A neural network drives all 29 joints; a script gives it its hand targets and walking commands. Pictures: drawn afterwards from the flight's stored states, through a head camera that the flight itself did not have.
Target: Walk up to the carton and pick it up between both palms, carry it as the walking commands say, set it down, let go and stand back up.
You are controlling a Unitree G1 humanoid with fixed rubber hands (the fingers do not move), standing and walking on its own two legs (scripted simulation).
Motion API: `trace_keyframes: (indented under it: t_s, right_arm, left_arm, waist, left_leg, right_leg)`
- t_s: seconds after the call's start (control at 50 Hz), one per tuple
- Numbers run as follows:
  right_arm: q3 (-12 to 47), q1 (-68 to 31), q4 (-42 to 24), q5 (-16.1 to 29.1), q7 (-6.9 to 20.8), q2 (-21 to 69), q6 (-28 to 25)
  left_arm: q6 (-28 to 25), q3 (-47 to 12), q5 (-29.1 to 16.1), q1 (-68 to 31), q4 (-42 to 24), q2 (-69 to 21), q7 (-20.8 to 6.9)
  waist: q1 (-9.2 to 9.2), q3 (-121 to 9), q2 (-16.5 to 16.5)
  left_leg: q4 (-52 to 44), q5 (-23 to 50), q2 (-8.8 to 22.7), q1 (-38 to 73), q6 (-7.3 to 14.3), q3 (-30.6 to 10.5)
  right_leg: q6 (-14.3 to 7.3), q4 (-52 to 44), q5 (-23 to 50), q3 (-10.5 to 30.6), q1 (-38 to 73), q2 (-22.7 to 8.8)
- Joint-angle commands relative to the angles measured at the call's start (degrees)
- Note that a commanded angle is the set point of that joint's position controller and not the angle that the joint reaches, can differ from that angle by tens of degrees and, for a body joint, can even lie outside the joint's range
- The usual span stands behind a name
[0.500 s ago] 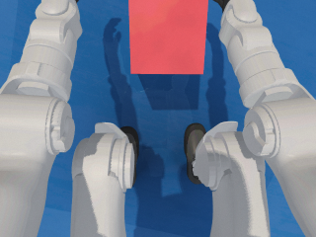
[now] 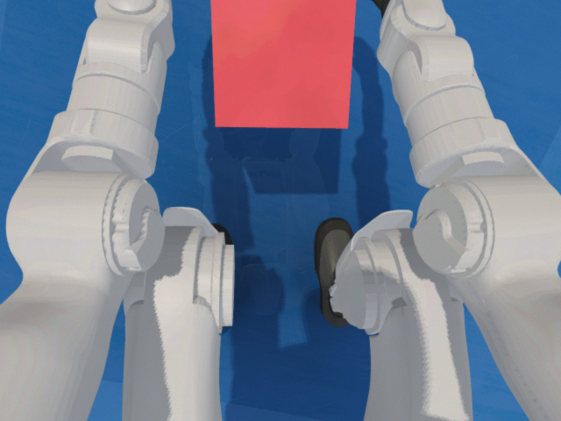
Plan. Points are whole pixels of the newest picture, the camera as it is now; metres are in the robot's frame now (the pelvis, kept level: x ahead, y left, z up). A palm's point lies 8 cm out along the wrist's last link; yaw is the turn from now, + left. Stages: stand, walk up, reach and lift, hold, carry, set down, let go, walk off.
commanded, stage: reach and lift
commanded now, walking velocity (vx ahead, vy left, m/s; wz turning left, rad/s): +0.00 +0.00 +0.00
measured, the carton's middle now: (277, 15) +0.54 +0.02 -0.26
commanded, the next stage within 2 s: none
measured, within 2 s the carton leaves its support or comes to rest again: leaves its support in 0.64 s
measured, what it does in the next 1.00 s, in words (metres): stands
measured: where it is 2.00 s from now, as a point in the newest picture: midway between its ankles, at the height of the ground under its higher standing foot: (275, 291)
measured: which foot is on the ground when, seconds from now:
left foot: down 0.00-1.00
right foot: down 0.00-1.00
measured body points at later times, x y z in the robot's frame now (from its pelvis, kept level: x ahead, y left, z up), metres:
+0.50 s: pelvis +0.01 +0.00 +0.00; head +0.38 +0.04 +0.25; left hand +0.56 +0.17 -0.19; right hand +0.56 -0.08 -0.18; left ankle +0.10 +0.12 -0.32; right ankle +0.11 -0.12 -0.32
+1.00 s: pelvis +0.00 +0.00 +0.02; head +0.36 +0.03 +0.29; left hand +0.57 +0.16 -0.13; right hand +0.55 -0.07 -0.13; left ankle +0.10 +0.12 -0.32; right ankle +0.11 -0.12 -0.32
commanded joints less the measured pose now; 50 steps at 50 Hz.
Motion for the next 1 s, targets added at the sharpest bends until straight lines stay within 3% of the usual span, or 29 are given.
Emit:
trace_keyframes:
  t_s: [0.0,0.14,0.22,0.26,0.28,0.3,0.34,0.36,0.38,0.4,0.42,0.48,0.5,0.52,0.54,0.56,0.62,0.66,0.68,0.74,0.78,0.8,0.82,0.84,0.86,0.9,0.92,0.94,0.98]
  right_arm:
    - [11.92,-23.27,-5.17,1.04,12.97,43.33,1.26]
    - [12.87,-21.13,-5.82,1.2,13.99,49.25,1.18]
    - [13.79,-20.44,-6.54,1.25,13.95,50.35,1.17]
    - [13.87,-20.13,-6.16,0.76,13.89,51.57,1.08]
    - [14.5,-20.69,-7.05,1.31,14.04,51.77,1.03]
    - [14.8,-20.05,-6.63,1.68,13.97,51.93,1.06]
    - [14.33,-20.79,-6.82,1.45,13.86,51.19,1.18]
    - [15.05,-20.34,-7.51,0.61,13.92,52.01,1.27]
    - [15.19,-20.11,-7.8,0.93,13.81,52.49,1.31]
    - [14.8,-19.86,-5.92,0.68,13.67,52.61,1.76]
    - [14.67,-18.57,-6.33,0.6,13.65,53.13,1.39]
    - [14.72,-19.64,-7.5,0.35,13.34,53.85,1.44]
    - [15.12,-19.48,-7.39,0.96,13.23,54.16,1.38]
    - [15.71,-19.69,-8.22,0.69,13.22,55.49,1.36]
    - [15.62,-20.2,-9.42,1.48,13.37,55.44,1.39]
    - [16.72,-21.29,-9.76,1.81,13.15,56.28,1.56]
    - [17.71,-22.24,-11.29,3.04,12.79,56.75,1.2]
    - [18.81,-23.6,-14.17,3.21,12.29,56.42,1.32]
    - [18.92,-25.92,-14.6,3.37,12.12,55.84,1.51]
    - [21.04,-27.39,-16.89,3.62,10.94,57.85,2.1]
    - [21.21,-29.68,-19.18,4.12,10.7,59.03,2.39]
    - [21.12,-31.39,-18.81,3.39,10.63,58.8,2.64]
    - [20.09,-30.63,-18.01,3.16,10.65,58.5,3.24]
    - [20.95,-31.98,-19.75,2.38,10.5,58.4,3.59]
    - [19.87,-30.68,-18.23,1.49,10.6,60.23,4.32]
    - [19.18,-31.7,-19.73,0.0,10.92,59.98,5.09]
    - [18.18,-31.9,-20.05,-1.0,11.12,58.51,5.16]
    - [18.31,-32.46,-19.22,-1.61,11.57,59.87,5.46]
    - [17.87,-31.88,-19.42,-2.73,11.92,59.6,5.79]
  left_arm:
    - [0.72,-8.67,-1.76,-19.87,-5.7,-42.12,-11.65]
    - [1.16,-7.61,-0.72,-16.66,-6.75,-48.01,-13.41]
    - [1.02,-9.2,-1.65,-16.97,-7.29,-49.06,-13.53]
    - [1.07,-8.15,-1.31,-17.26,-7.81,-49.84,-13.72]
    - [1.07,-9.07,-1.6,-17.22,-8.39,-50.13,-13.74]
    - [1.0,-9.33,-1.98,-16.82,-8.3,-50.1,-13.54]
    - [1.28,-10.05,-2.03,-17.85,-7.91,-50.71,-13.67]
    - [1.3,-10.53,-3.13,-18.73,-8.02,-50.67,-13.75]
    - [1.16,-11.04,-2.85,-18.3,-9.04,-52.32,-13.85]
    - [1.4,-10.13,-2.93,-18.66,-7.48,-50.95,-13.9]
    - [1.44,-11.72,-2.67,-18.17,-8.77,-53.32,-14.06]
    - [1.2,-13.49,-4.78,-21.95,-10.07,-53.74,-13.66]
    - [1.18,-14.06,-4.71,-20.64,-10.21,-54.22,-13.66]
    - [0.99,-14.21,-5.69,-22.04,-11.12,-53.77,-13.38]
    - [1.01,-15.35,-5.65,-23.4,-11.83,-53.45,-13.09]
    - [0.8,-14.92,-5.77,-22.97,-12.25,-55.45,-12.81]
    - [0.31,-16.83,-7.02,-25.27,-13.86,-54.8,-12.14]
    - [0.73,-18.88,-8.53,-24.98,-15.28,-57.38,-11.8]
    - [0.74,-19.18,-8.87,-28.15,-16.1,-56.22,-11.7]
    - [0.66,-20.67,-11.46,-29.61,-18.54,-58.78,-11.16]
    - [1.14,-21.66,-11.22,-32.4,-20.0,-59.74,-10.56]
    - [1.38,-21.23,-11.53,-31.25,-18.15,-60.54,-10.48]
    - [1.77,-20.51,-10.5,-31.81,-17.78,-59.6,-10.45]
    - [2.15,-20.59,-11.02,-31.59,-17.31,-61.05,-10.13]
    - [2.42,-18.93,-10.23,-31.48,-16.33,-60.68,-9.93]
    - [3.09,-17.24,-8.42,-30.06,-14.08,-61.6,-10.26]
    - [3.87,-16.93,-7.88,-28.39,-12.12,-64.11,-10.18]
    - [4.13,-15.79,-6.89,-26.93,-10.92,-65.31,-10.15]
    - [4.58,-14.33,-6.0,-25.21,-9.51,-66.16,-10.38]
  waist:
    - [4.99,-50.74,5.26]
    - [6.06,-49.63,4.98]
    - [4.81,-50.85,5.98]
    - [4.9,-50.76,3.63]
    - [6.27,-52.16,4.7]
    - [5.09,-51.37,4.03]
    - [5.61,-51.84,5.3]
    - [3.98,-51.87,3.36]
    - [4.78,-52.96,4.72]
    - [3.95,-51.7,3.28]
    - [4.12,-51.88,5.21]
    - [2.43,-55.47,5.29]
    - [3.53,-55.41,5.94]
    - [2.24,-56.98,4.38]
    - [3.92,-58.33,6.57]
    - [3.32,-60.36,4.79]
    - [3.91,-63.31,5.84]
    - [2.4,-65.92,7.49]
    - [3.04,-68.87,7.91]
    - [0.72,-73.4,5.98]
    - [1.53,-76.9,8.36]
    - [0.84,-77.44,7.43]
    - [1.78,-75.97,8.08]
    - [0.52,-76.21,6.72]
    - [1.59,-75.97,5.07]
    - [1.29,-74.56,4.79]
    - [0.38,-74.36,7.18]
    - [1.19,-73.64,6.28]
    - [0.54,-72.72,4.9]
  left_leg:
    - [-10.86,20.48,-4.9,25.92,-0.18,1.33]
    - [-10.28,22.29,-5.65,20.56,0.4,1.72]
    - [-10.01,24.67,-5.51,20.76,0.79,1.8]
    - [-10.85,23.6,-5.91,18.46,1.16,1.45]
    - [-10.87,24.45,-5.89,19.65,1.15,1.28]
    - [-10.57,24.92,-5.74,19.79,1.16,1.62]
    - [-10.6,25.11,-5.93,20.25,1.15,1.27]
    - [-11.35,24.65,-5.85,20.09,1.27,0.5]
    - [-11.16,25.78,-6.23,21.26,1.07,0.9]
    - [-11.01,24.55,-5.73,19.72,0.96,0.68]
    - [-11.13,24.64,-6.22,19.31,0.96,1.99]
    - [-11.1,27.03,-6.08,22.41,0.83,0.73]
    - [-11.19,27.95,-6.35,24.39,0.79,0.73]
    - [-11.66,26.75,-6.26,24.24,0.79,0.5]
    - [-11.53,28.51,-6.27,25.2,0.79,0.67]
    - [-11.64,28.73,-6.61,26.28,0.67,0.88]
    - [-11.07,31.64,-6.49,29.27,0.97,0.69]
    - [-11.71,33.45,-6.68,33.08,0.23,0.37]
    - [-12.0,32.83,-6.81,34.08,0.37,0.6]
    - [-12.49,33.14,-7.34,36.84,0.18,0.73]
    - [-12.69,33.8,-7.44,38.52,-0.05,1.39]
    - [-13.22,31.37,-7.56,38.05,0.02,0.97]
    - [-13.52,29.3,-7.47,37.89,0.04,1.8]
    - [-14.03,28.05,-7.71,37.97,-0.02,1.33]
    - [-14.7,26.66,-7.95,37.51,0.01,1.95]
    - [-15.7,23.78,-8.02,34.75,0.15,2.54]
    - [-16.12,23.66,-8.34,35.49,-0.16,2.7]
    - [-16.6,23.2,-8.31,35.74,0.09,1.77]
    - [-16.93,22.24,-8.46,33.6,-0.05,1.82]
  right_leg:
    - [-0.27,-7.35,15.35,-1.98,23.95,5.09]
    - [-1.07,-6.96,19.02,-1.61,21.66,5.87]
    - [-1.41,-6.63,20.78,-1.34,21.22,6.34]
    - [-1.57,-7.51,21.05,-1.89,22.5,6.42]
    - [-1.57,-6.84,21.73,-1.4,22.05,5.94]
    - [-1.6,-6.67,22.15,-1.63,22.89,6.08]
    - [-1.62,-6.83,20.64,-1.43,21.36,6.23]
    - [-1.8,-6.98,20.99,-1.81,22.75,6.14]
    - [-1.48,-7.44,21.16,-1.65,22.29,6.49]
    - [-1.72,-7.37,20.58,-1.82,21.68,6.03]
    - [-2.01,-7.51,21.52,-1.22,23.43,6.53]
    - [-2.1,-7.18,22.47,-1.62,23.59,6.25]
    - [-1.66,-7.25,22.65,-1.76,21.96,6.52]
    - [-1.98,-7.17,21.98,-2.3,23.61,6.43]
    - [-1.78,-6.81,22.78,-1.82,22.71,6.54]
    - [-1.72,-7.65,22.62,-2.15,23.64,6.42]
    - [-1.56,-6.93,24.42,-2.26,23.46,6.5]
    - [-1.48,-7.17,25.03,-3.04,24.9,6.44]
    - [-1.06,-7.15,24.44,-3.26,25.99,6.53]
    - [-1.19,-8.21,24.8,-4.15,29.57,6.32]
    - [-1.45,-8.65,25.53,-3.67,30.64,6.72]
    - [-1.11,-8.55,23.7,-4.46,31.27,6.56]
    - [-1.25,-9.3,21.9,-4.23,30.19,6.66]
    - [-1.25,-10.04,20.67,-4.53,31.19,6.45]
    - [-1.16,-10.85,20.16,-4.41,31.87,6.37]
    - [-0.84,-12.12,18.29,-4.48,33.35,6.62]
    - [-1.03,-11.84,17.93,-4.93,32.04,6.58]
    - [-1.16,-12.1,16.87,-4.88,29.87,6.62]
    - [-0.83,-12.88,16.48,-5.21,29.79,6.3]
